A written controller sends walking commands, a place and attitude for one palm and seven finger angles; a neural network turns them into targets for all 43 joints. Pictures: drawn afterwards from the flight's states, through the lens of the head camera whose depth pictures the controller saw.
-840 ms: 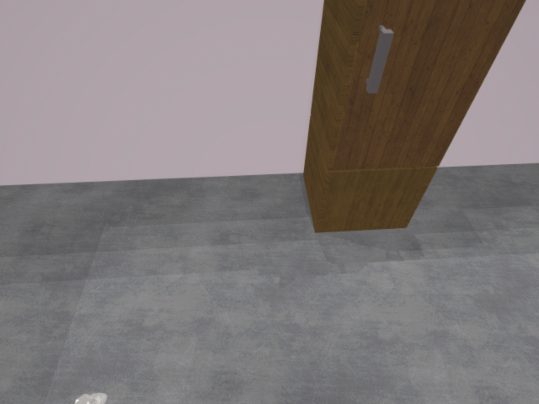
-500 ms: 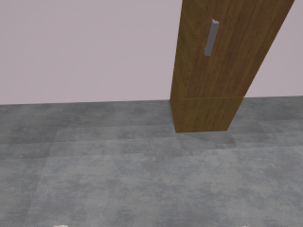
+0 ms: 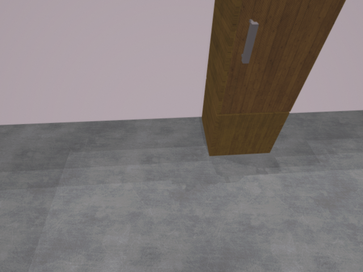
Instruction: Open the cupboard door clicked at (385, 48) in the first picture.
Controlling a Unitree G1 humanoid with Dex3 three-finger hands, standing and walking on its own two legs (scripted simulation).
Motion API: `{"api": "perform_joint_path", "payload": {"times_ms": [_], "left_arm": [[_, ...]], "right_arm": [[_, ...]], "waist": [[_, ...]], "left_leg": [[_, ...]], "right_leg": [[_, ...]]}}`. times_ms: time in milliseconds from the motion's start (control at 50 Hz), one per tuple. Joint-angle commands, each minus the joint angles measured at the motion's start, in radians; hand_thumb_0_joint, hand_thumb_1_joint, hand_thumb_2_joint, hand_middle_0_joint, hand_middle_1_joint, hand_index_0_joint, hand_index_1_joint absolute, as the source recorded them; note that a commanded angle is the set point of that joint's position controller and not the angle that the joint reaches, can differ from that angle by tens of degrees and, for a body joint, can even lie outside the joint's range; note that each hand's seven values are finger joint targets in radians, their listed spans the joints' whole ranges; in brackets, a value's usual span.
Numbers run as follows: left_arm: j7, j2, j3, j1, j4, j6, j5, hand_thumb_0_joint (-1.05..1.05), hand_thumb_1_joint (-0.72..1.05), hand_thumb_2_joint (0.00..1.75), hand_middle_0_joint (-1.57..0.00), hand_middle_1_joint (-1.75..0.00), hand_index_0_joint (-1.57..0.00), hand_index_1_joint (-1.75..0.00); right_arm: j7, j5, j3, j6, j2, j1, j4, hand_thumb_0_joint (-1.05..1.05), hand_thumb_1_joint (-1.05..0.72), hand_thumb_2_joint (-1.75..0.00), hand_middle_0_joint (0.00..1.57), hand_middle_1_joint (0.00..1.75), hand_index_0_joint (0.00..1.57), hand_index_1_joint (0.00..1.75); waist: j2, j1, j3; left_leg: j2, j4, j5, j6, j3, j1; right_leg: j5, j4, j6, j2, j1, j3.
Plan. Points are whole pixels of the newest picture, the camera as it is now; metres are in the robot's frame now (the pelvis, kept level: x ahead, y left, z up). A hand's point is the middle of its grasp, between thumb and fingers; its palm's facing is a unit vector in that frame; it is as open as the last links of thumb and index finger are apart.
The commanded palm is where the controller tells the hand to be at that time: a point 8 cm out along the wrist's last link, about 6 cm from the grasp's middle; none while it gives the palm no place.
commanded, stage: stand and wait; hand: left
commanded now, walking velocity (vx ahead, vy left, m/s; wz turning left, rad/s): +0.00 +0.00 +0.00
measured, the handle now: (248, 41) +0.98 -0.22 +0.07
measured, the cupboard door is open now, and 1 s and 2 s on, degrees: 0 0 0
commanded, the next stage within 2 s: look at it before walking up in 0.10 s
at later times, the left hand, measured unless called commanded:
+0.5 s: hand out of the picture +0.07 +0.24 -0.16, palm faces -0.02 -0.94 -0.33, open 7.4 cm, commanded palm none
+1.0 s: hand out of the picture +0.08 +0.23 -0.16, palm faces -0.06 -0.94 -0.33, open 7.4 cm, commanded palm none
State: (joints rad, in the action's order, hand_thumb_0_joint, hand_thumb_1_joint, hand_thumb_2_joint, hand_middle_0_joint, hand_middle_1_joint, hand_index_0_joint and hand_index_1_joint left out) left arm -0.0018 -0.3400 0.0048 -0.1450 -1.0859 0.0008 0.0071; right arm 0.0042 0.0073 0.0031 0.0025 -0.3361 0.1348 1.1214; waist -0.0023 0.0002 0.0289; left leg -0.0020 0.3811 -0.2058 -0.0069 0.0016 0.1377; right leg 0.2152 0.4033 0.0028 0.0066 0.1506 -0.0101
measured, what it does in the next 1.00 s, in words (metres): stands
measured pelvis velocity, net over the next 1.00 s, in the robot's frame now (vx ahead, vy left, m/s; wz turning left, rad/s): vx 0.01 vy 0.00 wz -0.07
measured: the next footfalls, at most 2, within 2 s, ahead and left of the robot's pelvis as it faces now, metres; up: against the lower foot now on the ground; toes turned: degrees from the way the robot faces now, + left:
left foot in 1.68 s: +0.04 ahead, +0.13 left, +0.00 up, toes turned -26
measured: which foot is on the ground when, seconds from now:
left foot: down 0.00-1.00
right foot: down 0.00-1.00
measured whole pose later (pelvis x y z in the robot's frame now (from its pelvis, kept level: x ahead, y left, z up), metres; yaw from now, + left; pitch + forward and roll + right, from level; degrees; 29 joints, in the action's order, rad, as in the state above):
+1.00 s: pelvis +0.01 +0.00 +0.00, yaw -4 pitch -1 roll +0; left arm -0.01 -0.31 -0.01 -0.17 -1.03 -0.03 0.01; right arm -0.02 0.01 -0.01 -0.01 -0.30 0.10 1.05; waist 0.00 -0.02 0.04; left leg -0.04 0.45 -0.26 -0.02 -0.06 0.17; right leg 0.24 0.48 -0.01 -0.03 0.21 -0.07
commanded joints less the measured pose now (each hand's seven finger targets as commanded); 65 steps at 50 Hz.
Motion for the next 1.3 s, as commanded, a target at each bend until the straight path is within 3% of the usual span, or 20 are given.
{"api": "perform_joint_path", "payload": {"times_ms": [0, 220, 340, 420, 800, 820, 880, 980, 1040, 1080, 1100, 1120, 1140, 1160, 1180, 1200, 1220, 1240, 1260, 1280], "left_arm": [[-0.009, -0.206, -0.039, 0.051, 0.066, 0.024, 0.004, 0.0, 0.9, 0.9, -0.2, -0.3, -0.2, -0.3], [-0.008, -0.204, -0.038, 0.049, 0.065, 0.026, 0.005, 0.0, 0.9, 0.9, -0.2, -0.3, -0.2, -0.3], [-0.01, -0.206, -0.04, 0.041, 0.065, 0.03, 0.004, 0.0, 0.9, 0.9, -0.2, -0.3, -0.2, -0.3], [-0.009, -0.206, -0.038, 0.044, 0.062, 0.028, 0.003, 0.0, 0.9, 0.9, -0.2, -0.3, -0.2, -0.3], [-0.009, -0.213, -0.041, 0.05, 0.063, 0.029, 0.004, 0.0, 0.9, 0.9, -0.2, -0.3, -0.2, -0.3], [-0.008, -0.205, -0.043, 0.05, 0.07, 0.023, 0.004, 0.0, 0.9, 0.9, -0.2, -0.3, -0.2, -0.3], [-0.014, -0.103, -0.032, -0.013, 0.077, -0.011, 0.004, 0.0, 0.9, 0.9, -0.2, -0.3, -0.2, -0.3], [-0.008, -0.107, -0.058, -0.042, 0.15, -0.034, 0.012, 0.0, 0.9, 0.9, -0.2, -0.3, -0.2, -0.3], [-0.001, -0.088, -0.064, -0.043, 0.188, -0.04, 0.012, 0.0, 0.9, 0.9, -0.2, -0.3, -0.2, -0.3], [0.005, -0.053, -0.069, -0.058, 0.204, -0.043, 0.011, 0.0, 0.9, 0.9, -0.2, -0.3, -0.2, -0.3], [0.008, -0.036, -0.072, -0.067, 0.212, -0.046, 0.011, 0.0, 0.9, 0.9, -0.2, -0.3, -0.2, -0.3], [0.011, -0.025, -0.077, -0.074, 0.22, -0.048, 0.012, 0.0, 0.9, 0.9, -0.2, -0.3, -0.2, -0.3], [0.013, -0.023, -0.082, -0.084, 0.227, -0.048, 0.012, 0.0, 0.9, 0.9, -0.2, -0.3, -0.2, -0.3], [0.017, -0.008, -0.087, -0.131, 0.22, -0.044, 0.012, 0.0, 0.9, 0.9, -0.2, -0.3, -0.2, -0.3], [0.017, -0.013, -0.092, -0.198, 0.201, -0.035, 0.015, 0.0, 0.9, 0.9, -0.2, -0.3, -0.2, -0.3], [0.008, -0.098, -0.108, -0.243, 0.195, -0.017, 0.027, 0.0, 0.9, 0.9, -0.2, -0.3, -0.2, -0.3], [-0.005, -0.169, -0.111, -0.243, 0.207, -0.012, 0.021, 0.0, 0.9, 0.9, -0.2, -0.3, -0.2, -0.3], [-0.017, -0.15, -0.114, -0.227, 0.22, -0.017, 0.014, 0.0, 0.9, 0.9, -0.2, -0.3, -0.2, -0.3], [-0.017, -0.134, -0.114, -0.161, 0.235, -0.019, 0.016, 0.0, 0.9, 0.9, -0.2, -0.3, -0.2, -0.3], [-0.016, -0.105, -0.108, -0.111, 0.248, -0.018, 0.014, 0.0, 0.9, 0.9, -0.2, -0.3, -0.2, -0.3]], "right_arm": [[-0.016, 0.003, -0.038, 0.031, -0.207, -0.061, -0.072, 0.0, -0.9, -0.9, 0.2, 0.3, 0.2, 0.3], [-0.015, 0.002, -0.039, 0.031, -0.205, -0.063, -0.073, 0.0, -0.9, -0.9, 0.2, 0.3, 0.2, 0.3], [-0.016, 0.0, -0.038, 0.033, -0.206, -0.063, -0.075, 0.0, -0.9, -0.9, 0.2, 0.3, 0.2, 0.3], [-0.017, 0.001, -0.036, 0.032, -0.206, -0.072, -0.072, 0.0, -0.9, -0.9, 0.2, 0.3, 0.2, 0.3], [-0.02, 0.001, -0.037, 0.033, -0.214, -0.076, -0.074, 0.0, -0.9, -0.9, 0.2, 0.3, 0.2, 0.3], [-0.023, 0.003, -0.039, 0.03, -0.207, -0.07, -0.076, 0.0, -0.9, -0.9, 0.2, 0.3, 0.2, 0.3], [-0.029, 0.003, -0.028, 0.008, -0.089, -0.001, -0.084, 0.0, -0.9, -0.9, 0.2, 0.3, 0.2, 0.3], [-0.038, 0.005, -0.059, -0.01, -0.098, 0.023, -0.155, 0.0, -0.9, -0.9, 0.2, 0.3, 0.2, 0.3], [-0.038, 0.006, -0.074, -0.012, -0.106, 0.02, -0.19, 0.0, -0.9, -0.9, 0.2, 0.3, 0.2, 0.3], [-0.039, 0.009, -0.086, -0.008, -0.119, 0.009, -0.208, 0.0, -0.9, -0.9, 0.2, 0.3, 0.2, 0.3], [-0.037, 0.008, -0.091, -0.003, -0.118, -0.002, -0.213, 0.0, -0.9, -0.9, 0.2, 0.3, 0.2, 0.3], [-0.036, 0.011, -0.092, 0.0, -0.115, -0.015, -0.226, 0.0, -0.9, -0.9, 0.2, 0.3, 0.2, 0.3], [-0.038, 0.012, -0.094, 0.002, -0.109, -0.03, -0.238, 0.0, -0.9, -0.9, 0.2, 0.3, 0.2, 0.3], [-0.038, 0.017, -0.096, -0.001, -0.109, -0.054, -0.244, 0.0, -0.9, -0.9, 0.2, 0.3, 0.2, 0.3], [-0.035, 0.016, -0.096, -0.007, -0.102, -0.066, -0.247, 0.0, -0.9, -0.9, 0.2, 0.3, 0.2, 0.3], [-0.029, 0.007, -0.089, -0.02, -0.041, -0.04, -0.262, 0.0, -0.9, -0.9, 0.2, 0.3, 0.2, 0.3], [-0.026, 0.003, -0.079, -0.024, 0.01, -0.045, -0.303, 0.0, -0.9, -0.9, 0.2, 0.3, 0.2, 0.3], [-0.03, 0.002, -0.084, -0.03, -0.014, -0.054, -0.3, 0.0, -0.9, -0.9, 0.2, 0.3, 0.2, 0.3], [-0.029, 0.002, -0.087, -0.028, -0.01, -0.063, -0.29, 0.0, -0.9, -0.9, 0.2, 0.3, 0.2, 0.3], [-0.026, 0.008, -0.087, -0.027, -0.018, -0.047, -0.278, 0.0, -0.9, -0.9, 0.2, 0.3, 0.2, 0.3]], "waist": [[-0.006, -0.002, -0.032], [-0.005, -0.001, -0.035], [-0.007, -0.002, -0.076], [0.003, -0.002, -0.054], [-0.005, -0.002, -0.06], [0.007, 0.0, -0.051], [-0.014, 0.004, -0.053], [-0.015, 0.009, -0.06], [0.045, 0.01, -0.05], [0.154, 0.001, -0.047], [0.208, -0.008, -0.051], [0.223, -0.013, -0.045], [0.179, -0.026, -0.044], [0.156, -0.057, -0.039], [0.085, -0.088, -0.036], [-0.211, -0.096, -0.026], [-0.343, -0.076, -0.008], [-0.222, -0.075, -0.028], [-0.182, -0.05, 0.002], [-0.14, -0.031, 0.007]], "left_leg": [[-0.109, -0.073, 0.075, 0.037, 0.102, 0.017], [-0.108, -0.072, 0.074, 0.036, 0.102, 0.004], [-0.114, -0.055, 0.149, 0.035, 0.096, -0.019], [-0.114, -0.069, 0.12, 0.033, 0.095, -0.012], [-0.122, -0.07, 0.172, 0.03, 0.08, -0.049], [-0.124, -0.053, 0.177, 0.027, 0.067, -0.052], [-0.128, 0.015, 0.172, 0.008, 0.011, -0.037], [-0.153, 0.097, 0.111, 0.016, -0.017, -0.003], [-0.198, 0.081, 0.05, 0.04, 0.015, 0.01], [-0.295, 0.015, 0.074, 0.095, 0.079, 0.037], [-0.362, -0.014, 0.157, 0.143, 0.105, 0.047], [-0.393, -0.013, 0.222, 0.173, 0.096, 0.067], [-0.397, 0.027, 0.262, 0.17, 0.073, 0.101], [-0.37, 0.103, 0.259, 0.133, 0.01, 0.137], [-0.306, 0.251, 0.187, 0.074, -0.066, 0.192], [-0.148, 0.552, -0.115, -0.023, -0.167, 0.331], [-0.038, 0.751, -0.397, -0.055, -0.082, 0.473], [-0.058, 0.803, -0.358, -0.042, 0.025, 0.443], [-0.07, 0.829, -0.297, -0.039, 0.047, 0.462], [-0.084, 0.819, -0.228, -0.043, 0.051, 0.449]], "right_leg": [[-0.047, -0.086, -0.035, 0.109, 0.016, -0.107], [-0.042, -0.095, -0.035, 0.111, 0.03, -0.113], [-0.146, -0.079, -0.038, 0.114, -0.006, -0.106], [-0.117, -0.087, -0.036, 0.113, 0.003, -0.108], [-0.197, -0.087, -0.038, 0.111, -0.007, -0.112], [-0.22, -0.075, -0.04, 0.106, 0.009, -0.12], [-0.287, -0.01, -0.03, 0.103, 0.048, -0.142], [-0.297, 0.095, -0.043, 0.077, 0.138, -0.184], [-0.213, 0.187, -0.034, 0.03, 0.217, -0.165], [-0.064, 0.362, -0.011, -0.021, 0.251, -0.082], [0.18, 0.475, 0.006, -0.028, 0.259, -0.023], [0.288, 0.53, 0.012, -0.002, 0.255, -0.008], [0.301, 0.502, 0.006, 0.025, 0.212, -0.018], [0.242, 0.401, 0.002, 0.035, 0.143, -0.003], [0.095, 0.241, 0.002, 0.029, 0.054, 0.01], [-0.136, -0.014, -0.036, 0.173, 0.006, -0.268], [-0.339, -0.123, -0.145, 0.36, 0.055, -0.596], [-0.203, -0.142, -0.193, 0.341, 0.085, -0.577], [-0.059, -0.138, -0.201, 0.303, 0.12, -0.562], [-0.011, -0.13, -0.196, 0.266, 0.135, -0.503]]}}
